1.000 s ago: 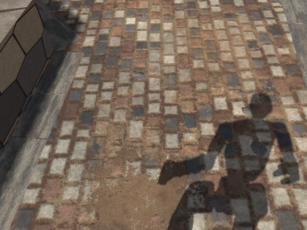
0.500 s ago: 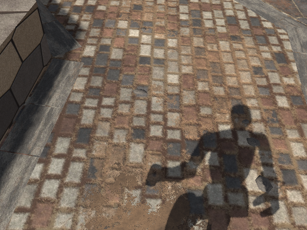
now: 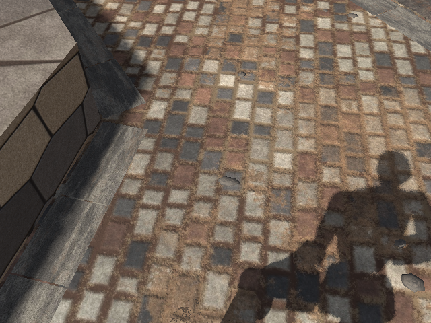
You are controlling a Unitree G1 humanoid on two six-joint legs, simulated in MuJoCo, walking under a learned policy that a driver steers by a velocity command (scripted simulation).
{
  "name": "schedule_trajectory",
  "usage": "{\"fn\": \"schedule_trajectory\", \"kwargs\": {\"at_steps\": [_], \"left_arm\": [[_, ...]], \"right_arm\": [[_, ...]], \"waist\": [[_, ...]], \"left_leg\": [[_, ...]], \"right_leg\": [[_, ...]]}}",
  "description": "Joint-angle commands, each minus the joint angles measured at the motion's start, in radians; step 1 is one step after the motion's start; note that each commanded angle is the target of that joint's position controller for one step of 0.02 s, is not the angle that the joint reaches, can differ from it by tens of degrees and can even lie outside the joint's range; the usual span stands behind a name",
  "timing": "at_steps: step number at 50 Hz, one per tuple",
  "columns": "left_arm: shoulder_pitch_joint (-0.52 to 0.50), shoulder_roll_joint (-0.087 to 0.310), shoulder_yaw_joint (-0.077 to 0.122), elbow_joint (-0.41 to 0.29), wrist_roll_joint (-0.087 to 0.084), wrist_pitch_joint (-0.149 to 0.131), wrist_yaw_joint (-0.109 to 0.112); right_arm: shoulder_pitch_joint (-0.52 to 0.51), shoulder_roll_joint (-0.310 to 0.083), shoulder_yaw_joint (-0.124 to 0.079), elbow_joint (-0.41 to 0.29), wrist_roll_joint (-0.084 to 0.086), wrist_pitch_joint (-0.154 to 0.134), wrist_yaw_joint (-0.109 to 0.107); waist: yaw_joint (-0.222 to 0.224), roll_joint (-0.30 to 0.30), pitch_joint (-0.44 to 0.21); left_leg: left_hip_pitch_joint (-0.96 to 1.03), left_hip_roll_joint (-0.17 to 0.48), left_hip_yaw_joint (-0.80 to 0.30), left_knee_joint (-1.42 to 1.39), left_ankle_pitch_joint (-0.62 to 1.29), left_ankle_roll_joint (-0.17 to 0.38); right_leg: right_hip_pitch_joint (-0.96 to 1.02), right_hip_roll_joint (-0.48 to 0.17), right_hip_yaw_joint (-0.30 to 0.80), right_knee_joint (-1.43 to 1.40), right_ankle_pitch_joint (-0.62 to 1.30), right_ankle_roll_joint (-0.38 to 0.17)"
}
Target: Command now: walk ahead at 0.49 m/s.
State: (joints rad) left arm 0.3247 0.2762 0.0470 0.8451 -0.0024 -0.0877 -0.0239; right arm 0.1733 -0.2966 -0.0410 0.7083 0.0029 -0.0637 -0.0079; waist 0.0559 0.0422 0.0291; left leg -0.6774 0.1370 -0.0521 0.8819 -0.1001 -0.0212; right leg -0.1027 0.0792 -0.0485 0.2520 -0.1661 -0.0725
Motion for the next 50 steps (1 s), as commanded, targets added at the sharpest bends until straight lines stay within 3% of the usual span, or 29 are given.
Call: {"fn": "schedule_trajectory", "kwargs": {"at_steps": [1, 4, 7, 9, 10, 11, 12, 13, 14, 15, 16, 17, 19, 21, 23, 27, 29, 32, 35, 36, 37, 38, 39, 40, 41, 42, 44, 46, 50], "left_arm": [[-0.052, 0.168, 0.036, -0.068, -0.011, -0.014, 0.011], [0.019, 0.189, 0.041, -0.036, -0.020, 0.001, 0.012], [0.041, 0.201, 0.047, -0.014, -0.024, 0.023, 0.019], [0.023, 0.213, 0.051, -0.011, -0.023, 0.036, 0.024], [0.008, 0.201, 0.046, -0.013, -0.020, 0.042, 0.025], [0.017, 0.153, 0.025, -0.028, -0.003, 0.043, 0.028], [0.133, 0.045, -0.011, -0.062, 0.002, 0.024, 0.021], [0.106, 0.081, -0.007, -0.046, -0.009, 0.003, 0.016], [0.020, 0.167, 0.017, -0.070, -0.038, -0.011, 0.009], [-0.047, 0.165, 0.015, -0.088, -0.041, -0.017, 0.008], [-0.079, 0.154, 0.016, -0.093, -0.025, -0.016, 0.010], [-0.070, 0.147, 0.021, -0.088, -0.016, -0.007, 0.011], [-0.031, 0.108, 0.015, -0.071, -0.012, 0.015, 0.012], [-0.058, 0.092, 0.011, -0.082, -0.005, 0.028, 0.017], [-0.130, 0.083, 0.007, -0.104, 0.001, 0.027, 0.018], [-0.267, 0.056, -0.005, -0.136, -0.004, 0.012, 0.004], [-0.324, 0.059, -0.006, -0.155, -0.010, 0.008, -0.004], [-0.367, 0.077, -0.002, -0.180, -0.012, 0.001, -0.019], [-0.296, 0.111, 0.012, -0.167, -0.009, -0.005, -0.025], [-0.185, 0.139, 0.030, -0.134, -0.006, -0.005, -0.020], [-0.021, 0.190, 0.054, -0.088, -0.004, -0.003, -0.010], [0.098, 0.297, 0.079, -0.072, 0.011, 0.003, -0.003], [0.133, 0.249, 0.068, -0.056, -0.007, 0.009, -0.006], [0.072, 0.192, 0.047, -0.066, -0.013, 0.008, -0.006], [-0.003, 0.163, 0.038, -0.081, -0.008, 0.008, -0.003], [-0.062, 0.138, 0.029, -0.086, 0.000, 0.005, -0.005], [-0.118, 0.100, 0.019, -0.092, 0.014, -0.005, -0.007], [-0.107, 0.115, 0.023, -0.079, 0.004, -0.014, -0.007], [-0.045, 0.154, 0.038, -0.050, -0.007, -0.008, 0.015]], "right_arm": [[-0.062, -0.030, -0.001, -0.063, 0.002, -0.021, 0.011], [-0.144, -0.037, -0.001, -0.087, 0.014, -0.030, 0.028], [-0.173, -0.064, -0.010, -0.108, 0.014, -0.033, 0.043], [-0.099, -0.093, -0.024, -0.092, 0.012, -0.035, 0.046], [0.025, -0.126, -0.044, -0.055, 0.008, -0.034, 0.041], [0.191, -0.183, -0.067, -0.016, 0.003, -0.031, 0.031], [0.281, -0.300, -0.093, -0.002, -0.015, -0.025, 0.027], [0.309, -0.217, -0.074, 0.002, 0.000, -0.024, 0.031], [0.240, -0.164, -0.053, -0.003, 0.003, -0.025, 0.031], [0.171, -0.141, -0.045, -0.014, 0.002, -0.024, 0.029], [0.117, -0.115, -0.037, -0.016, -0.002, -0.023, 0.031], [0.082, -0.091, -0.029, -0.019, -0.009, -0.029, 0.033], [0.062, -0.091, -0.030, -0.011, -0.008, -0.040, 0.035], [0.070, -0.112, -0.037, 0.009, -0.004, -0.049, 0.031], [0.092, -0.124, -0.040, 0.030, -0.003, -0.047, 0.023], [0.144, -0.148, -0.044, 0.068, 0.006, -0.036, 0.011], [0.186, -0.159, -0.047, 0.095, 0.011, -0.029, 0.010], [0.208, -0.166, -0.053, 0.125, 0.018, -0.012, 0.004], [0.187, -0.182, -0.061, 0.137, 0.019, 0.005, -0.003], [0.169, -0.178, -0.058, 0.136, 0.017, 0.012, -0.005], [0.178, -0.143, -0.043, 0.128, 0.006, 0.015, -0.008], [0.290, -0.047, -0.010, 0.101, -0.008, -0.001, 0.000], [0.294, -0.031, -0.002, 0.117, 0.002, -0.022, 0.005], [0.204, -0.134, -0.029, 0.097, 0.032, -0.039, 0.014], [0.120, -0.143, -0.030, 0.071, 0.043, -0.047, 0.015], [0.082, -0.133, -0.030, 0.063, 0.029, -0.046, 0.011], [0.113, -0.106, -0.034, 0.077, 0.010, -0.028, 0.007], [0.121, -0.075, -0.029, 0.078, -0.001, -0.015, 0.002], [-0.023, -0.056, -0.022, 0.026, -0.013, -0.018, -0.001]], "waist": [[-0.007, -0.079, 0.032], [0.028, -0.082, 0.042], [0.015, -0.092, 0.041], [-0.038, -0.112, -0.005], [-0.107, -0.100, -0.083], [-0.174, -0.057, -0.222], [-0.138, 0.182, -0.368], [-0.166, 0.216, -0.423], [-0.163, 0.137, -0.268], [-0.141, 0.073, -0.172], [-0.114, 0.027, -0.098], [-0.081, 0.040, -0.069], [-0.048, 0.053, -0.063], [-0.040, 0.035, -0.036], [-0.057, 0.015, -0.009], [-0.108, 0.015, 0.022], [-0.130, 0.013, 0.036], [-0.126, 0.017, 0.050], [-0.072, 0.038, 0.002], [-0.009, 0.032, -0.066], [0.056, 0.000, -0.187], [0.037, -0.203, -0.354], [0.048, -0.321, -0.430], [0.058, -0.224, -0.285], [0.036, -0.165, -0.169], [0.007, -0.107, -0.086], [-0.050, -0.133, -0.053], [-0.069, -0.124, -0.043], [-0.042, -0.088, 0.001]], "left_leg": [[0.098, -0.021, 0.033, -0.199, 0.186, -0.008], [0.096, -0.043, 0.034, -0.302, 0.214, 0.003], [0.081, -0.057, 0.023, -0.364, 0.112, 0.040], [0.190, -0.090, 0.050, -0.390, 0.036, 0.072], [0.363, -0.121, 0.081, -0.415, 0.036, 0.100], [0.638, -0.046, 0.010, -0.374, 0.053, 0.145], [1.028, 0.213, -0.448, -0.411, -0.098, 0.308], [1.074, 0.256, -0.697, -0.560, -0.225, 0.346], [0.967, 0.227, -0.561, -0.577, -0.268, 0.294], [0.832, 0.187, -0.430, -0.591, -0.201, 0.267], [0.709, 0.147, -0.338, -0.621, -0.108, 0.256], [0.622, 0.115, -0.273, -0.654, -0.035, 0.244], [0.540, 0.089, -0.202, -0.705, 0.057, 0.255], [0.513, 0.083, -0.141, -0.738, 0.129, 0.268], [0.525, 0.071, -0.092, -0.755, 0.159, 0.262], [0.539, 0.038, -0.012, -0.767, 0.123, 0.226], [0.584, 0.061, -0.017, -0.756, 0.100, 0.225], [0.691, 0.111, -0.034, -0.706, 0.137, 0.211], [0.754, 0.121, -0.030, -0.594, 0.356, 0.181], [0.735, 0.082, 0.004, -0.459, 0.504, 0.159], [0.625, 0.027, 0.044, -0.243, 0.459, 0.127], [0.251, -0.101, 0.088, 0.147, 0.089, 0.058], [0.040, -0.206, -0.017, 0.351, -0.474, 0.034], [-0.068, -0.138, -0.076, 0.431, -0.451, 0.053], [-0.086, -0.084, -0.042, 0.407, -0.362, 0.067], [-0.059, -0.044, -0.020, 0.346, -0.282, 0.064], [0.059, 0.001, -0.030, 0.257, -0.190, 0.054], [0.085, 0.004, -0.014, 0.197, -0.159, 0.033], [0.026, -0.013, -0.007, -0.063, 0.033, -0.014]], "right_leg": [[-0.105, -0.232, 0.108, -0.146, 0.163, -0.147], [-0.009, -0.275, 0.125, -0.118, 0.144, -0.140], [0.115, -0.329, 0.148, -0.052, 0.202, -0.116], [0.157, -0.329, 0.139, 0.051, 0.389, -0.092], [0.134, -0.284, 0.100, 0.209, 0.523, -0.067], [0.003, -0.232, 0.059, 0.453, 0.428, -0.032], [-0.409, -0.068, 0.009, 0.853, 0.015, 0.046], [-0.568, -0.028, 0.144, 0.995, -0.406, 0.049], [-0.658, -0.092, 0.163, 1.054, -0.361, 0.033], [-0.658, -0.143, 0.132, 1.023, -0.271, 0.026], [-0.633, -0.177, 0.116, 0.958, -0.202, 0.032], [-0.573, -0.207, 0.123, 0.903, -0.148, 0.038], [-0.501, -0.215, 0.111, 0.862, -0.101, 0.060], [-0.525, -0.219, 0.104, 0.789, -0.044, 0.082], [-0.561, -0.220, 0.101, 0.662, 0.058, 0.098], [-0.507, -0.180, 0.063, 0.404, 0.253, 0.097], [-0.504, -0.167, 0.060, 0.342, 0.272, 0.089], [-0.533, -0.160, 0.077, 0.280, 0.208, 0.054], [-0.413, -0.122, 0.043, 0.249, 0.100, 0.011], [-0.254, -0.088, 0.008, 0.226, 0.103, -0.014], [0.005, -0.124, 0.043, 0.257, 0.129, -0.050], [0.416, -0.380, 0.430, 0.268, 0.056, -0.194], [0.514, -0.468, 0.778, 0.078, -0.142, -0.269], [0.411, -0.441, 0.698, 0.038, -0.263, -0.218], [0.269, -0.407, 0.568, 0.019, -0.237, -0.183], [0.127, -0.371, 0.469, -0.014, -0.144, -0.171], [-0.020, -0.313, 0.355, -0.067, -0.002, -0.154], [-0.073, -0.294, 0.305, -0.101, 0.103, -0.174], [-0.066, -0.262, 0.236, -0.126, 0.185, -0.171]]}}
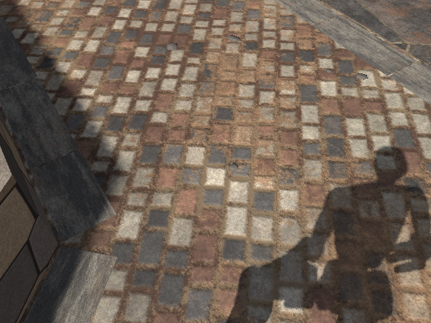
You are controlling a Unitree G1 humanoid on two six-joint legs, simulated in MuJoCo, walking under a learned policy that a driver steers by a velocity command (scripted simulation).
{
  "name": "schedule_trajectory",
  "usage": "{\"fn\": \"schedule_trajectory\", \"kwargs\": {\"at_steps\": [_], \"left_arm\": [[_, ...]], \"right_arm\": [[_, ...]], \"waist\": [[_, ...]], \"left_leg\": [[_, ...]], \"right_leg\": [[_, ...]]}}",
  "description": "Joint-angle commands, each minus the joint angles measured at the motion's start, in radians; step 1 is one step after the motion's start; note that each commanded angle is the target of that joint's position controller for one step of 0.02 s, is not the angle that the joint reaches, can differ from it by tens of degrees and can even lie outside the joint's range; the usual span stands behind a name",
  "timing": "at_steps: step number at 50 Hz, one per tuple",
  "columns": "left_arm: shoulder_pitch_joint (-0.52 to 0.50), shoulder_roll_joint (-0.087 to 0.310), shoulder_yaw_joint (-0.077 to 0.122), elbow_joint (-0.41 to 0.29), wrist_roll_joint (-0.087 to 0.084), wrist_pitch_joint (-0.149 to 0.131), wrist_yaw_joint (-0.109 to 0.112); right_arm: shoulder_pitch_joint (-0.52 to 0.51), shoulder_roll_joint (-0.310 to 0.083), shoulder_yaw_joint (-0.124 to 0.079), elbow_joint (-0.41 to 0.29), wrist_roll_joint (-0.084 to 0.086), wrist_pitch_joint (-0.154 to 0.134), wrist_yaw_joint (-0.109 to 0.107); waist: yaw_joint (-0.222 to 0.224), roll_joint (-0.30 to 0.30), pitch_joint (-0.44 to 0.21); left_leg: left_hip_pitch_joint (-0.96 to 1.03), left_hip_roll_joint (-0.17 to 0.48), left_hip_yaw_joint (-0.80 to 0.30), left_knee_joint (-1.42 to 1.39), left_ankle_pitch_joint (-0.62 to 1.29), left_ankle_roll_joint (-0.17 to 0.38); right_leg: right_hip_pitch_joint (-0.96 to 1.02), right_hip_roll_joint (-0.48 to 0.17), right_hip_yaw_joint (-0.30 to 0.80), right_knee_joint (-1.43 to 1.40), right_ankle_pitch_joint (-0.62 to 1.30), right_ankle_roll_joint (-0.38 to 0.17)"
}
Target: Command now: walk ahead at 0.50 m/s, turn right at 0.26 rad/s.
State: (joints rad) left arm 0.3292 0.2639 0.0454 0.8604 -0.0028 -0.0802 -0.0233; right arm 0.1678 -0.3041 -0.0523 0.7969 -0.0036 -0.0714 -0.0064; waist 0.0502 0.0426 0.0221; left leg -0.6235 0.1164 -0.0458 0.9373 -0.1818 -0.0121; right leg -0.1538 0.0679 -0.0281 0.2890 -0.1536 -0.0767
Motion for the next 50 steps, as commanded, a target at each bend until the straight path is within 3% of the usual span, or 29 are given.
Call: {"fn": "schedule_trajectory", "kwargs": {"at_steps": [1, 4, 7, 10, 11, 12, 13, 14, 15, 16, 17, 18, 19, 21, 23, 28, 33, 36, 37, 38, 39, 40, 41, 42, 43, 44, 45, 47, 50], "left_arm": [[-0.035, 0.171, 0.041, -0.059, -0.009, -0.011, 0.020], [0.027, 0.187, 0.047, -0.036, -0.018, 0.000, 0.031], [0.073, 0.184, 0.049, -0.018, -0.026, 0.014, 0.037], [0.064, 0.198, 0.061, -0.020, -0.023, 0.028, 0.046], [0.052, 0.192, 0.060, -0.024, -0.022, 0.032, 0.047], [0.048, 0.161, 0.049, -0.033, -0.015, 0.033, 0.044], [0.044, 0.095, 0.026, -0.065, 0.005, 0.033, 0.041], [0.178, 0.009, 0.002, -0.099, -0.018, 0.016, 0.039], [0.150, 0.117, 0.024, -0.079, -0.039, 0.011, 0.040], [0.058, 0.175, 0.043, -0.096, -0.045, 0.013, 0.041], [0.020, 0.165, 0.045, -0.101, -0.039, 0.018, 0.044], [-0.005, 0.154, 0.049, -0.109, -0.028, 0.023, 0.043], [0.000, 0.134, 0.051, -0.114, -0.028, 0.032, 0.038], [-0.009, 0.092, 0.045, -0.130, -0.031, 0.051, 0.031], [-0.046, 0.078, 0.042, -0.158, -0.025, 0.062, 0.029], [-0.168, 0.062, 0.030, -0.204, -0.021, 0.054, 0.001], [-0.298, 0.073, 0.028, -0.269, -0.019, 0.057, -0.025], [-0.236, 0.121, 0.054, -0.276, -0.013, 0.066, -0.029], [-0.113, 0.155, 0.076, -0.246, -0.016, 0.069, -0.025], [0.069, 0.221, 0.114, -0.192, -0.020, 0.077, -0.010], [0.121, 0.343, 0.139, -0.180, -0.032, 0.081, 0.009], [0.106, 0.334, 0.122, -0.227, -0.027, 0.060, 0.000], [0.085, 0.252, 0.095, -0.222, -0.019, 0.040, -0.010], [0.045, 0.225, 0.086, -0.218, -0.014, 0.028, -0.011], [-0.027, 0.192, 0.075, -0.226, -0.014, 0.024, -0.009], [-0.081, 0.164, 0.065, -0.240, -0.006, 0.022, -0.004], [-0.105, 0.155, 0.060, -0.253, 0.003, 0.022, 0.001], [-0.099, 0.166, 0.062, -0.251, -0.002, 0.016, 0.011], [-0.045, 0.191, 0.071, -0.230, -0.009, 0.015, 0.031]], "right_arm": [[-0.055, -0.041, -0.008, -0.071, -0.004, -0.015, 0.001], [-0.162, -0.027, -0.001, -0.095, 0.007, -0.028, 0.015], [-0.233, -0.045, -0.003, -0.119, 0.016, -0.040, 0.029], [-0.194, -0.089, -0.018, -0.113, 0.018, -0.052, 0.033], [-0.128, -0.105, -0.028, -0.095, 0.017, -0.055, 0.031], [-0.004, -0.145, -0.048, -0.063, 0.010, -0.059, 0.023], [0.160, -0.207, -0.065, -0.045, -0.006, -0.059, 0.014], [0.207, -0.274, -0.082, -0.021, -0.007, -0.042, 0.017], [0.187, -0.166, -0.056, -0.034, 0.001, -0.040, 0.021], [0.131, -0.104, -0.039, -0.043, 0.004, -0.040, 0.018], [0.073, -0.085, -0.031, -0.045, -0.001, -0.039, 0.019], [0.035, -0.057, -0.025, -0.039, -0.004, -0.037, 0.020], [0.014, -0.050, -0.022, -0.034, -0.011, -0.039, 0.018], [0.003, -0.057, -0.029, -0.020, -0.008, -0.047, 0.017], [0.006, -0.084, -0.039, -0.005, -0.006, -0.052, 0.013], [0.020, -0.130, -0.053, 0.017, -0.001, -0.040, 0.003], [0.087, -0.172, -0.068, 0.048, 0.023, -0.013, -0.001], [0.076, -0.214, -0.082, 0.047, 0.040, 0.008, -0.004], [0.060, -0.216, -0.082, 0.043, 0.046, 0.016, -0.005], [0.073, -0.185, -0.069, 0.038, 0.035, 0.017, -0.008], [0.145, -0.066, -0.030, -0.007, -0.018, 0.006, -0.001], [0.123, -0.051, -0.012, -0.036, -0.007, -0.032, 0.010], [-0.005, -0.139, -0.034, -0.060, 0.039, -0.056, 0.020], [-0.036, -0.134, -0.031, -0.075, 0.047, -0.070, 0.021], [-0.026, -0.128, -0.032, -0.058, 0.024, -0.073, 0.012], [-0.004, -0.136, -0.039, -0.047, 0.006, -0.066, 0.007], [0.010, -0.137, -0.041, -0.044, 0.002, -0.053, 0.009], [0.013, -0.110, -0.038, -0.046, -0.009, -0.035, 0.008], [-0.087, -0.077, -0.027, -0.081, -0.014, -0.025, 0.005]], "waist": [[-0.024, -0.090, 0.014], [0.014, -0.096, 0.024], [0.027, -0.108, 0.032], [-0.013, -0.138, 0.014], [-0.051, -0.143, -0.014], [-0.108, -0.123, -0.100], [-0.171, -0.013, -0.264], [-0.104, 0.299, -0.373], [-0.129, 0.204, -0.315], [-0.138, 0.119, -0.185], [-0.113, 0.060, -0.119], [-0.095, 0.056, -0.066], [-0.070, 0.081, -0.043], [-0.056, 0.076, -0.019], [-0.053, 0.046, 0.002], [-0.087, 0.015, 0.028], [-0.118, 0.006, 0.066], [-0.053, 0.041, 0.002], [0.023, 0.031, -0.064], [0.104, -0.010, -0.157], [0.047, -0.278, -0.226], [0.035, -0.281, -0.398], [0.080, -0.158, -0.293], [0.051, -0.133, -0.180], [0.002, -0.065, -0.113], [-0.038, -0.080, -0.084], [-0.059, -0.100, -0.073], [-0.069, -0.090, -0.068], [-0.041, -0.084, -0.030]], "left_leg": [[-0.011, -0.007, -0.009, -0.195, 0.172, -0.029], [0.057, -0.052, 0.007, -0.353, 0.278, -0.039], [0.076, -0.070, -0.016, -0.435, 0.268, -0.030], [0.165, -0.077, -0.025, -0.481, 0.170, 0.000], [0.263, -0.085, -0.009, -0.507, 0.144, 0.020], [0.455, -0.067, -0.013, -0.512, 0.133, 0.054], [0.733, 0.107, -0.179, -0.475, 0.089, 0.114], [1.020, 0.319, -0.612, -0.574, -0.115, 0.259], [0.968, 0.302, -0.669, -0.632, -0.281, 0.250], [0.848, 0.261, -0.497, -0.646, -0.250, 0.205], [0.730, 0.219, -0.376, -0.666, -0.129, 0.183], [0.643, 0.184, -0.290, -0.693, -0.041, 0.177], [0.577, 0.162, -0.217, -0.721, 0.013, 0.169], [0.517, 0.152, -0.128, -0.769, 0.086, 0.184], [0.505, 0.163, -0.065, -0.799, 0.147, 0.201], [0.534, 0.137, 0.112, -0.816, 0.230, 0.183], [0.657, 0.174, 0.190, -0.771, 0.281, 0.150], [0.710, 0.177, 0.240, -0.579, 0.680, 0.120], [0.678, 0.152, 0.270, -0.404, 0.782, 0.099], [0.528, 0.110, 0.288, -0.154, 0.689, 0.061], [0.109, -0.014, 0.282, 0.225, -0.050, -0.005], [-0.098, -0.149, 0.034, 0.421, -0.445, -0.017], [-0.204, -0.095, -0.037, 0.452, -0.362, 0.007], [-0.213, -0.055, -0.026, 0.387, -0.269, 0.029], [-0.149, -0.015, -0.029, 0.300, -0.198, 0.026], [-0.070, 0.011, -0.037, 0.224, -0.148, 0.019], [-0.014, 0.018, -0.038, 0.192, -0.119, 0.010], [0.019, 0.005, -0.020, 0.117, -0.071, -0.021], [-0.008, -0.025, -0.015, -0.079, 0.089, -0.058]], "right_leg": [[-0.017, -0.234, 0.197, -0.160, 0.167, -0.153], [-0.017, -0.223, 0.188, -0.140, 0.141, -0.133], [0.045, -0.253, 0.241, -0.081, 0.112, -0.125], [0.092, -0.283, 0.304, 0.003, 0.131, -0.099], [0.080, -0.266, 0.301, 0.065, 0.183, -0.084], [0.033, -0.205, 0.268, 0.216, 0.227, -0.055], [-0.121, -0.124, 0.205, 0.510, 0.043, -0.019], [-0.486, 0.004, 0.104, 0.826, -0.427, 0.038], [-0.594, -0.064, 0.182, 0.959, -0.430, 0.042], [-0.625, -0.102, 0.174, 0.978, -0.338, 0.039], [-0.590, -0.140, 0.153, 0.960, -0.258, 0.048], [-0.569, -0.164, 0.151, 0.916, -0.208, 0.053], [-0.522, -0.189, 0.151, 0.887, -0.172, 0.056], [-0.498, -0.204, 0.129, 0.852, -0.143, 0.066], [-0.528, -0.212, 0.128, 0.787, -0.091, 0.077], [-0.502, -0.199, 0.075, 0.518, 0.142, 0.073], [-0.495, -0.172, 0.011, 0.372, 0.109, 0.033], [-0.346, -0.090, -0.063, 0.349, -0.036, -0.025], [-0.181, -0.041, -0.092, 0.305, -0.022, -0.056], [0.103, -0.014, -0.060, 0.272, 0.014, -0.095], [0.441, -0.266, 0.379, 0.238, -0.028, -0.230], [0.566, -0.407, 0.859, 0.038, -0.273, -0.364], [0.503, -0.395, 0.772, -0.025, -0.267, -0.298], [0.373, -0.360, 0.642, -0.023, -0.204, -0.262], [0.228, -0.314, 0.531, -0.021, -0.097, -0.227], [0.117, -0.280, 0.453, -0.033, 0.004, -0.210], [0.050, -0.258, 0.423, -0.055, 0.056, -0.206], [-0.016, -0.236, 0.365, -0.075, 0.163, -0.215], [-0.046, -0.202, 0.307, -0.083, 0.184, -0.197]]}}
Over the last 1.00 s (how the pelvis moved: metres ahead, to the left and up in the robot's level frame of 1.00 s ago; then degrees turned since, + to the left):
0.57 0.00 0.00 -2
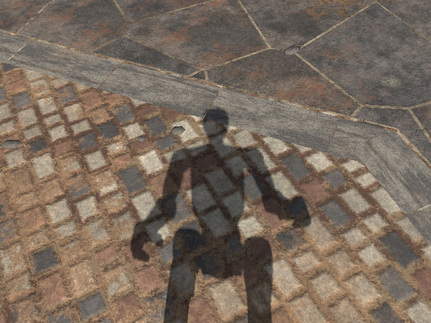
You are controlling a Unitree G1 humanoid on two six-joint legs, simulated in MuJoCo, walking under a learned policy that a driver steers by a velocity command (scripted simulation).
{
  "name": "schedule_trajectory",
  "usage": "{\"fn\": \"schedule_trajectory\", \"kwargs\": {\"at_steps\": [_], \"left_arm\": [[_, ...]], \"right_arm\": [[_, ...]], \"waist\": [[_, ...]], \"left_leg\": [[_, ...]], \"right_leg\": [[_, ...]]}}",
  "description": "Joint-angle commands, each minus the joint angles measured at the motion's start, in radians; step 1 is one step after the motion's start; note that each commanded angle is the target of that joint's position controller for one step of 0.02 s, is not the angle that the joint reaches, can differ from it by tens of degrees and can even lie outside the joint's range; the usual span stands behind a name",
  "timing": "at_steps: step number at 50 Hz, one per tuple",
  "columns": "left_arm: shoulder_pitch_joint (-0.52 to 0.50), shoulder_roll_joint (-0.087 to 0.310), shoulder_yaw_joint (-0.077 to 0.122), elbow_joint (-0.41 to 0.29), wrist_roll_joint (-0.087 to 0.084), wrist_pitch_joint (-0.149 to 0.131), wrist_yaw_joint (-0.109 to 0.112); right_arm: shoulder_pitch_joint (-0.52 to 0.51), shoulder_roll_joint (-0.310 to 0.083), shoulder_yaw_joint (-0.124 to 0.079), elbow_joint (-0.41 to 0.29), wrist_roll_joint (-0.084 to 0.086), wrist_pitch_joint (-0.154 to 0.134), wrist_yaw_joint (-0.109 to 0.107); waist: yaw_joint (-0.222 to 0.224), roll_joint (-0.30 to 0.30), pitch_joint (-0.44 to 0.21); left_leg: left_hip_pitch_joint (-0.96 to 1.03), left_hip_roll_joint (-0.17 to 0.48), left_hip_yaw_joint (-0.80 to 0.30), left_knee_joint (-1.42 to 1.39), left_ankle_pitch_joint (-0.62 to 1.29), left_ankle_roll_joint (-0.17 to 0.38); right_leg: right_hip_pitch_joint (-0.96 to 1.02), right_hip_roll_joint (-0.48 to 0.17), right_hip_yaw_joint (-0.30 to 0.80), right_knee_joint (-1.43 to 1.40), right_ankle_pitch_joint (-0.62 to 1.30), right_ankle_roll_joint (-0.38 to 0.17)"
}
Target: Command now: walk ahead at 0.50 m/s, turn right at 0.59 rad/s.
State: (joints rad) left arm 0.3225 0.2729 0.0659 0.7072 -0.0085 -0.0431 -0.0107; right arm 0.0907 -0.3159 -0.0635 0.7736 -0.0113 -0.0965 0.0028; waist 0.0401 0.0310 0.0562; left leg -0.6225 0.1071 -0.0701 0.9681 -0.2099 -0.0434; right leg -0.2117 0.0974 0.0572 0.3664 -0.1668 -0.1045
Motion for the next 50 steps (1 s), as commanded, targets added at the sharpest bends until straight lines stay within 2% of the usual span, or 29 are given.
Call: {"fn": "schedule_trajectory", "kwargs": {"at_steps": [1, 4, 8, 11, 12, 13, 14, 15, 16, 17, 18, 19, 21, 23, 24, 26, 30, 32, 33, 34, 35, 36, 37, 38, 39, 41, 44, 47, 50], "left_arm": [[-0.025, 0.182, 0.050, -0.071, -0.006, -0.020, 0.023], [0.016, 0.189, 0.054, -0.050, -0.012, -0.012, 0.030], [0.062, 0.177, 0.054, -0.022, -0.018, -0.002, 0.035], [0.049, 0.176, 0.056, -0.019, -0.015, 0.010, 0.040], [0.030, 0.153, 0.047, -0.021, -0.010, 0.014, 0.040], [0.036, 0.102, 0.028, -0.029, 0.001, 0.014, 0.038], [0.156, 0.054, 0.012, -0.034, -0.002, 0.009, 0.043], [0.245, 0.069, 0.007, -0.014, -0.011, 0.005, 0.045], [0.187, 0.148, 0.023, -0.005, -0.014, 0.005, 0.045], [0.080, 0.169, 0.028, -0.021, -0.007, 0.011, 0.045], [0.004, 0.168, 0.028, -0.041, 0.014, 0.014, 0.046], [-0.030, 0.158, 0.031, -0.055, 0.028, 0.017, 0.047], [-0.022, 0.090, 0.014, -0.060, 0.027, 0.020, 0.045], [-0.039, 0.065, 0.005, -0.067, 0.019, 0.022, 0.052], [-0.049, 0.072, 0.005, -0.067, 0.015, 0.026, 0.055], [-0.082, 0.096, 0.012, -0.068, 0.009, 0.040, 0.059], [-0.177, 0.100, 0.015, -0.097, 0.007, 0.048, 0.055], [-0.159, 0.101, 0.020, -0.092, 0.005, 0.032, 0.048], [-0.138, 0.113, 0.025, -0.086, 0.006, 0.021, 0.046], [-0.109, 0.163, 0.037, -0.088, 0.019, 0.016, 0.051], [-0.139, 0.236, 0.052, -0.101, 0.039, 0.026, 0.056], [-0.120, 0.203, 0.049, -0.094, 0.056, 0.028, 0.049], [-0.146, 0.154, 0.032, -0.103, 0.048, 0.024, 0.046], [-0.188, 0.124, 0.024, -0.104, 0.037, 0.021, 0.045], [-0.222, 0.117, 0.021, -0.106, 0.026, 0.020, 0.044], [-0.226, 0.130, 0.023, -0.091, 0.024, 0.023, 0.046], [-0.198, 0.149, 0.034, -0.070, 0.026, 0.034, 0.055], [-0.206, 0.184, 0.047, -0.061, 0.021, 0.042, 0.053], [-0.200, 0.206, 0.055, -0.045, 0.005, 0.043, 0.041]], "right_arm": [[-0.045, -0.055, -0.011, -0.068, -0.004, -0.001, -0.002], [-0.143, -0.039, -0.001, -0.098, 0.009, -0.009, 0.013], [-0.184, -0.073, -0.009, -0.124, 0.018, -0.024, 0.031], [-0.113, -0.105, -0.024, -0.110, 0.019, -0.037, 0.032], [-0.019, -0.124, -0.036, -0.080, 0.007, -0.042, 0.027], [0.083, -0.159, -0.045, -0.066, -0.020, -0.049, 0.025], [0.190, -0.231, -0.061, -0.052, -0.045, -0.044, 0.023], [0.251, -0.203, -0.061, -0.004, -0.014, -0.030, 0.038], [0.205, -0.125, -0.036, -0.020, 0.017, -0.025, 0.042], [0.130, -0.088, -0.020, -0.038, 0.015, -0.015, 0.041], [0.070, -0.065, -0.007, -0.044, 0.010, -0.007, 0.043], [0.046, -0.045, 0.003, -0.042, 0.010, -0.005, 0.041], [0.040, -0.054, 0.005, -0.021, 0.007, 0.001, 0.038], [0.050, -0.129, -0.020, -0.012, 0.007, 0.015, 0.028], [0.053, -0.158, -0.030, -0.012, 0.013, 0.026, 0.021], [0.058, -0.181, -0.041, -0.014, 0.028, 0.046, 0.011], [0.060, -0.164, -0.043, -0.014, 0.042, 0.081, -0.007], [0.040, -0.150, -0.041, -0.021, 0.046, 0.096, -0.017], [0.041, -0.133, -0.036, -0.025, 0.047, 0.101, -0.023], [0.068, -0.092, -0.022, -0.032, 0.036, 0.103, -0.026], [0.126, -0.038, -0.008, -0.046, 0.026, 0.098, -0.026], [0.137, -0.099, -0.023, -0.047, 0.025, 0.093, -0.026], [0.159, -0.155, -0.045, -0.033, 0.028, 0.097, -0.025], [0.172, -0.161, -0.055, -0.014, 0.033, 0.110, -0.028], [0.179, -0.152, -0.057, -0.007, 0.033, 0.125, -0.035], [0.148, -0.111, -0.047, -0.031, 0.034, 0.141, -0.031], [0.082, -0.077, -0.032, -0.084, 0.038, 0.143, -0.017], [0.053, -0.073, -0.024, -0.118, 0.033, 0.144, 0.001], [0.053, -0.096, -0.033, -0.137, 0.032, 0.153, 0.015]], "waist": [[-0.018, -0.082, -0.055], [0.020, -0.105, -0.029], [0.031, -0.116, -0.025], [-0.012, -0.163, -0.042], [-0.060, -0.164, -0.080], [-0.101, -0.130, -0.198], [-0.077, 0.083, -0.360], [-0.066, 0.299, -0.411], [-0.077, 0.165, -0.306], [-0.077, 0.075, -0.217], [-0.060, 0.023, -0.145], [-0.041, 0.018, -0.122], [-0.011, 0.071, -0.127], [-0.014, 0.102, -0.159], [-0.018, 0.101, -0.181], [-0.029, 0.094, -0.193], [-0.048, 0.102, -0.133], [-0.020, 0.106, -0.116], [-0.005, 0.096, -0.116], [-0.013, 0.026, -0.154], [-0.067, -0.217, -0.161], [-0.040, -0.279, -0.175], [-0.049, -0.206, -0.157], [-0.065, -0.163, -0.134], [-0.073, -0.152, -0.121], [-0.062, -0.162, -0.096], [-0.031, -0.188, -0.118], [-0.019, -0.197, -0.145], [-0.019, -0.204, -0.140]], "left_leg": [[0.004, -0.029, 0.009, -0.189, 0.181, -0.030], [0.070, -0.072, 0.012, -0.369, 0.306, -0.028], [0.104, -0.090, -0.021, -0.472, 0.286, -0.002], [0.198, -0.102, -0.012, -0.501, 0.153, 0.038], [0.301, -0.109, 0.022, -0.550, 0.188, 0.066], [0.503, -0.018, -0.036, -0.517, 0.282, 0.120], [0.861, 0.185, -0.346, -0.480, 0.412, 0.267], [0.949, 0.302, -0.655, -0.585, 0.413, 0.374], [0.867, 0.274, -0.599, -0.597, 0.361, 0.348], [0.745, 0.230, -0.443, -0.590, 0.436, 0.316], [0.620, 0.180, -0.336, -0.602, 0.566, 0.300], [0.544, 0.145, -0.278, -0.608, 0.658, 0.286], [0.470, 0.077, -0.203, -0.620, 0.764, 0.268], [0.454, 0.074, -0.189, -0.622, 0.816, 0.285], [0.448, 0.077, -0.194, -0.625, 0.783, 0.286], [0.431, 0.078, -0.216, -0.638, 0.633, 0.275], [0.381, 0.050, -0.292, -0.643, 0.265, 0.245], [0.369, 0.022, -0.327, -0.601, 0.199, 0.214], [0.345, -0.007, -0.329, -0.563, 0.158, 0.179], [0.279, -0.047, -0.293, -0.463, 0.022, 0.131], [0.116, -0.182, -0.124, -0.272, -0.286, 0.069], [0.060, -0.186, -0.032, -0.044, -0.465, 0.022], [0.045, -0.148, -0.049, 0.097, -0.430, -0.003], [0.033, -0.132, -0.045, 0.157, -0.375, -0.023], [0.023, -0.119, -0.038, 0.179, -0.325, -0.041], [0.032, -0.108, -0.001, 0.169, -0.251, -0.067], [0.056, -0.086, 0.038, 0.030, -0.199, -0.079], [0.166, -0.073, 0.075, -0.117, -0.170, -0.059], [0.234, -0.082, 0.111, -0.239, -0.149, -0.024]], "right_leg": [[0.003, -0.214, 0.207, -0.157, 0.166, -0.153], [-0.022, -0.198, 0.206, -0.151, 0.080, -0.118], [0.062, -0.235, 0.295, -0.067, 0.045, -0.102], [0.111, -0.251, 0.360, 0.027, 0.119, -0.079], [0.126, -0.211, 0.322, 0.121, 0.245, -0.050], [0.085, -0.156, 0.262, 0.319, 0.273, -0.010], [-0.191, -0.027, 0.159, 0.648, 0.028, 0.075], [-0.376, 0.041, 0.137, 0.883, -0.471, 0.121], [-0.438, -0.011, 0.186, 0.971, -0.450, 0.128], [-0.433, -0.050, 0.140, 0.972, -0.390, 0.137], [-0.418, -0.091, 0.087, 0.906, -0.346, 0.144], [-0.374, -0.129, 0.072, 0.819, -0.306, 0.145], [-0.265, -0.135, 0.040, 0.626, -0.277, 0.158], [-0.198, -0.106, 0.007, 0.487, -0.259, 0.177], [-0.165, -0.094, 0.004, 0.441, -0.215, 0.178], [-0.130, -0.078, 0.008, 0.384, -0.139, 0.177], [-0.102, -0.059, 0.032, 0.262, -0.106, 0.164], [-0.032, -0.056, 0.028, 0.103, -0.029, 0.147], [0.039, -0.080, 0.030, 0.002, 0.055, 0.127], [0.147, -0.214, 0.115, -0.014, 0.129, 0.077], [0.220, -0.407, 0.319, -0.027, 0.334, -0.047], [0.178, -0.518, 0.433, -0.045, 0.429, -0.168], [0.159, -0.489, 0.376, -0.037, 0.439, -0.175], [0.144, -0.425, 0.275, -0.021, 0.425, -0.133], [0.134, -0.385, 0.207, -0.016, 0.396, -0.102], [0.096, -0.352, 0.120, -0.026, 0.445, -0.104], [0.138, -0.359, 0.065, -0.034, 0.435, -0.123], [0.122, -0.380, 0.022, -0.030, 0.429, -0.125], [0.123, -0.405, 0.007, -0.006, 0.395, -0.114]]}}
Over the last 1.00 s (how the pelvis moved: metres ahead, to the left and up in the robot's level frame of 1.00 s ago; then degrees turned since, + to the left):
0.50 -0.11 0.00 -33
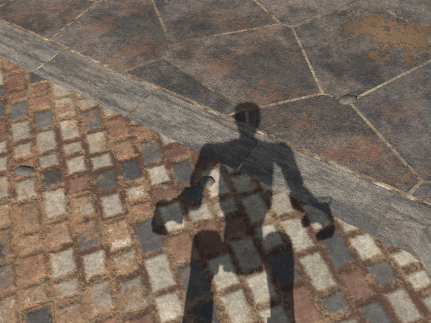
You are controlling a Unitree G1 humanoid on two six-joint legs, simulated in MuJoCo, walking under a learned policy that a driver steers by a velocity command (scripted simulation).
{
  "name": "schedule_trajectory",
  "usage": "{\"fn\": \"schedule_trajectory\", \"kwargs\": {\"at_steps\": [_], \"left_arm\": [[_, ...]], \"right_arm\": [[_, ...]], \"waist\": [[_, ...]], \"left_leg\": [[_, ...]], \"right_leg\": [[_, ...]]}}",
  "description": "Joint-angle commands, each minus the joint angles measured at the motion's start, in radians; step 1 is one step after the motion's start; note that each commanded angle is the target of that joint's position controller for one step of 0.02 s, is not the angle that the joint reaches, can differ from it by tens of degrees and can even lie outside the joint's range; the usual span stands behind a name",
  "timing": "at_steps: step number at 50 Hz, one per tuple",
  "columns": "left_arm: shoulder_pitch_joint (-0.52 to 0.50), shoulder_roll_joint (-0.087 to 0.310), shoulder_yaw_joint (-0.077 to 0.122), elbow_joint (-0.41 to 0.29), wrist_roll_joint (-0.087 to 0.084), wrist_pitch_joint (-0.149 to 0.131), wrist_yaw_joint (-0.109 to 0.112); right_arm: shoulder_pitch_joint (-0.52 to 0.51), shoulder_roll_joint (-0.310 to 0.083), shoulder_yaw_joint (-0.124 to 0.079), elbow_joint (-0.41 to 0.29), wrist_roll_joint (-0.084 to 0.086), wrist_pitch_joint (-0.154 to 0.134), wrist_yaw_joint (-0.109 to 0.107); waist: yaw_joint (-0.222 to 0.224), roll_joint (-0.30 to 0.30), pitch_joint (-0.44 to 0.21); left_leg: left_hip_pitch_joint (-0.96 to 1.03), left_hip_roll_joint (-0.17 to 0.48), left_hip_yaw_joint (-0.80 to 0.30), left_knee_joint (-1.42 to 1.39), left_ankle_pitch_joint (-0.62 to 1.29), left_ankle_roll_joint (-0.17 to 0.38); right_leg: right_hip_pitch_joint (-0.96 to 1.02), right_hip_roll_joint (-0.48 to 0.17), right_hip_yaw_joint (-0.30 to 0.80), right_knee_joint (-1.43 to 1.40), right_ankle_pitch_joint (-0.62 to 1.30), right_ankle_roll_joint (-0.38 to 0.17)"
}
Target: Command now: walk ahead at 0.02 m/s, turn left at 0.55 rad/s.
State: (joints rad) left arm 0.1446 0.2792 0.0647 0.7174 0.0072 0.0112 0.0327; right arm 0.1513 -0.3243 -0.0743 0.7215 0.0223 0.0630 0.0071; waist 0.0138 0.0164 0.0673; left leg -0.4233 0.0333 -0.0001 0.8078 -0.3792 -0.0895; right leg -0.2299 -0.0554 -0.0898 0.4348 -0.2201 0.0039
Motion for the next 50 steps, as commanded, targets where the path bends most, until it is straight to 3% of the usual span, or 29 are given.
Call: {"fn": "schedule_trajectory", "kwargs": {"at_steps": [1, 3, 4, 5, 6, 7, 8, 9, 10, 12, 17, 20, 24, 27, 28, 29, 30, 31, 32, 33, 34, 37, 41, 46, 48, 49, 50], "left_arm": [[-0.028, 0.204, 0.058, -0.050, -0.019, -0.013, -0.004], [-0.024, 0.191, 0.056, -0.033, -0.038, -0.015, -0.006], [0.040, 0.155, 0.048, -0.007, -0.025, -0.019, -0.011], [0.045, 0.085, 0.022, -0.047, 0.036, -0.021, -0.017], [-0.063, 0.118, 0.031, -0.079, 0.023, -0.022, -0.006], [-0.085, 0.150, 0.041, -0.079, -0.002, -0.017, 0.001], [-0.070, 0.156, 0.047, -0.067, -0.010, -0.012, 0.008], [-0.053, 0.158, 0.051, -0.049, -0.003, -0.007, 0.017], [-0.038, 0.163, 0.055, -0.045, 0.003, -0.004, 0.022], [-0.013, 0.147, 0.054, -0.042, -0.002, -0.008, 0.016], [-0.050, 0.117, 0.041, -0.054, -0.006, -0.016, 0.009], [-0.061, 0.120, 0.040, -0.059, -0.010, -0.023, -0.001], [-0.050, 0.129, 0.043, -0.063, -0.018, -0.040, -0.016], [0.015, 0.128, 0.048, -0.046, -0.019, -0.053, -0.028], [0.039, 0.153, 0.057, -0.039, -0.013, -0.054, -0.025], [0.044, 0.215, 0.067, -0.051, 0.003, -0.047, -0.018], [0.024, 0.262, 0.073, -0.048, 0.034, -0.039, -0.021], [-0.008, 0.210, 0.061, -0.070, 0.031, -0.042, -0.019], [-0.055, 0.156, 0.044, -0.082, 0.021, -0.042, -0.013], [-0.086, 0.138, 0.037, -0.088, 0.010, -0.039, -0.008], [-0.092, 0.128, 0.033, -0.088, -0.003, -0.037, -0.004], [-0.038, 0.139, 0.032, -0.076, 0.005, -0.022, 0.008], [-0.011, 0.186, 0.050, -0.068, 0.003, -0.007, 0.005], [-0.028, 0.223, 0.063, -0.061, -0.022, -0.004, -0.019], [-0.046, 0.215, 0.062, -0.054, -0.044, -0.008, -0.021], [0.009, 0.179, 0.052, -0.030, -0.042, -0.013, -0.025], [0.032, 0.120, 0.034, -0.042, 0.002, -0.015, -0.028]], "right_arm": [[0.003, -0.091, -0.025, -0.087, -0.001, -0.003, 0.015], [0.062, -0.098, -0.036, -0.071, -0.004, 0.000, 0.018], [0.096, -0.146, -0.053, -0.068, -0.006, 0.000, 0.007], [0.115, -0.281, -0.081, -0.092, -0.013, -0.003, -0.013], [0.126, -0.256, -0.068, -0.109, -0.048, -0.026, -0.002], [0.099, -0.227, -0.060, -0.105, -0.052, -0.046, 0.004], [0.046, -0.199, -0.054, -0.103, -0.035, -0.058, -0.001], [0.008, -0.166, -0.044, -0.109, -0.017, -0.058, -0.007], [-0.015, -0.157, -0.038, -0.113, -0.009, -0.054, -0.014], [-0.011, -0.148, -0.032, -0.119, -0.015, -0.049, -0.025], [0.011, -0.169, -0.040, -0.122, -0.011, -0.041, -0.039], [0.004, -0.180, -0.045, -0.128, -0.014, -0.035, -0.036], [-0.012, -0.181, -0.047, -0.138, -0.008, -0.026, -0.027], [-0.050, -0.169, -0.044, -0.149, 0.008, -0.017, -0.031], [-0.039, -0.147, -0.038, -0.151, 0.010, -0.016, -0.035], [0.020, -0.093, -0.024, -0.149, -0.004, -0.018, -0.033], [0.029, -0.119, -0.035, -0.171, 0.005, -0.026, -0.033], [0.058, -0.197, -0.060, -0.151, -0.012, -0.031, -0.035], [0.067, -0.219, -0.073, -0.129, -0.004, -0.027, -0.032], [0.084, -0.193, -0.072, -0.106, -0.002, -0.014, -0.036], [0.084, -0.171, -0.068, -0.105, -0.005, -0.005, -0.037], [0.025, -0.112, -0.048, -0.141, 0.009, -0.004, -0.027], [-0.022, -0.083, -0.029, -0.181, -0.001, -0.008, -0.012], [0.013, -0.097, -0.033, -0.193, 0.001, 0.000, 0.005], [0.075, -0.098, -0.042, -0.176, 0.000, 0.004, 0.010], [0.117, -0.127, -0.055, -0.165, -0.003, 0.004, 0.002], [0.157, -0.236, -0.083, -0.175, -0.002, -0.002, -0.014]], "waist": [[-0.003, -0.188, -0.146], [-0.041, -0.161, -0.146], [-0.039, -0.046, -0.158], [-0.007, 0.297, -0.170], [-0.091, 0.222, -0.210], [-0.080, 0.135, -0.181], [-0.048, 0.107, -0.145], [-0.033, 0.083, -0.134], [-0.017, 0.098, -0.129], [-0.006, 0.113, -0.153], [-0.029, 0.118, -0.148], [-0.037, 0.135, -0.132], [-0.038, 0.148, -0.136], [0.008, 0.141, -0.151], [0.013, 0.111, -0.162], [-0.024, -0.077, -0.197], [-0.046, -0.293, -0.130], [-0.041, -0.215, -0.123], [-0.054, -0.162, -0.105], [-0.062, -0.136, -0.087], [-0.050, -0.140, -0.072], [-0.006, -0.170, -0.070], [0.031, -0.183, -0.113], [0.015, -0.198, -0.124], [-0.033, -0.176, -0.128], [-0.043, -0.106, -0.142], [-0.031, 0.153, -0.159]], "left_leg": [[0.066, -0.012, 0.051, -0.140, 0.049, 0.040], [0.210, -0.045, 0.068, -0.339, 0.208, 0.097], [0.348, 0.000, -0.032, -0.417, 0.403, 0.141], [0.512, 0.288, -0.415, -0.411, 0.828, 0.287], [0.435, 0.368, -0.521, -0.440, 0.827, 0.452], [0.398, 0.315, -0.443, -0.460, 0.723, 0.432], [0.371, 0.253, -0.375, -0.462, 0.627, 0.373], [0.359, 0.217, -0.345, -0.462, 0.563, 0.331], [0.324, 0.195, -0.325, -0.466, 0.562, 0.319], [0.311, 0.168, -0.313, -0.471, 0.565, 0.320], [0.322, 0.145, -0.364, -0.462, 0.435, 0.316], [0.268, 0.135, -0.419, -0.460, 0.353, 0.318], [0.262, 0.125, -0.507, -0.431, 0.400, 0.312], [0.247, 0.080, -0.530, -0.372, 0.425, 0.264], [0.187, 0.040, -0.503, -0.328, 0.326, 0.219], [0.076, -0.055, -0.376, -0.142, 0.034, 0.158], [-0.116, -0.195, -0.187, 0.045, -0.269, 0.100], [-0.134, -0.112, -0.183, 0.258, -0.263, 0.057], [-0.131, -0.094, -0.175, 0.333, -0.194, 0.042], [-0.136, -0.087, -0.159, 0.372, -0.135, 0.023], [-0.169, -0.083, -0.152, 0.409, -0.083, 0.006], [-0.192, -0.058, -0.080, 0.327, -0.025, -0.021], [-0.127, -0.003, -0.032, 0.126, -0.039, -0.027], [0.043, -0.011, 0.047, -0.109, 0.009, 0.021], [0.171, -0.036, 0.075, -0.312, 0.160, 0.074], [0.300, -0.041, 0.033, -0.408, 0.288, 0.111], [0.481, 0.162, -0.263, -0.449, 0.630, 0.192]], "right_leg": [[0.136, -0.256, 0.147, -0.054, 0.428, -0.207], [0.071, -0.222, 0.091, 0.045, 0.322, -0.133], [-0.039, -0.168, 0.016, 0.180, 0.165, -0.051], [-0.337, -0.021, -0.070, 0.502, -0.379, 0.066], [-0.421, 0.053, 0.098, 0.688, -0.497, 0.078], [-0.431, 0.030, 0.145, 0.751, -0.430, 0.065], [-0.437, 0.015, 0.158, 0.737, -0.340, 0.055], [-0.437, 0.007, 0.166, 0.708, -0.278, 0.056], [-0.405, 0.013, 0.167, 0.700, -0.228, 0.063], [-0.361, 0.039, 0.163, 0.690, -0.164, 0.074], [-0.324, 0.063, 0.181, 0.448, -0.118, 0.093], [-0.253, 0.080, 0.189, 0.346, -0.129, 0.090], [-0.169, 0.101, 0.194, 0.223, -0.149, 0.071], [-0.028, 0.102, 0.176, -0.022, -0.006, 0.041], [0.074, 0.040, 0.203, -0.097, 0.105, 0.017], [0.188, -0.158, 0.375, -0.119, 0.224, -0.059], [0.151, -0.314, 0.587, -0.144, 0.386, -0.232], [0.106, -0.361, 0.584, -0.143, 0.372, -0.291], [0.081, -0.297, 0.478, -0.131, 0.326, -0.256], [0.075, -0.229, 0.386, -0.123, 0.263, -0.211], [0.090, -0.207, 0.343, -0.119, 0.263, -0.200], [0.144, -0.175, 0.240, -0.125, 0.323, -0.214], [0.214, -0.221, 0.200, -0.112, 0.379, -0.235], [0.165, -0.250, 0.139, -0.069, 0.413, -0.212], [0.118, -0.234, 0.092, 0.018, 0.357, -0.154], [0.036, -0.195, 0.037, 0.120, 0.248, -0.087], [-0.201, -0.091, -0.059, 0.395, -0.102, 0.017]]}}
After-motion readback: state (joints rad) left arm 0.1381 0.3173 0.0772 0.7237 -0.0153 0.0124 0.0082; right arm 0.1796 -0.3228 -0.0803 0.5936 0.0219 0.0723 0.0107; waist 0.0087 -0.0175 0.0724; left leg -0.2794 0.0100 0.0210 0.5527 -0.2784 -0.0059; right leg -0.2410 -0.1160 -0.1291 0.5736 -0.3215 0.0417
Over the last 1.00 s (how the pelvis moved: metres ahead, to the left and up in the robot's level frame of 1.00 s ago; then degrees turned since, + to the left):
0.31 0.03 0.00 10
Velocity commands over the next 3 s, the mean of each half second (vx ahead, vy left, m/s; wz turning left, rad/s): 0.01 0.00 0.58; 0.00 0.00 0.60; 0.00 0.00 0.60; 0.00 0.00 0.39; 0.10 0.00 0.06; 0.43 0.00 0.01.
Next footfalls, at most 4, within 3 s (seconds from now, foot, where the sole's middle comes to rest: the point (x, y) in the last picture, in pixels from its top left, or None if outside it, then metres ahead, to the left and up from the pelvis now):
0.08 left None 0.05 0.13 -0.78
0.58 right None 0.11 -0.08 -0.78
0.98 left None -0.02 0.15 -0.78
1.48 right None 0.15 0.01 -0.78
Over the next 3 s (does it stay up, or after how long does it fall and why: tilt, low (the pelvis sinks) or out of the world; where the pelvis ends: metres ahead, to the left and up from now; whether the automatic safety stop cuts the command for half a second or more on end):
stays up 0.16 0.27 -0.02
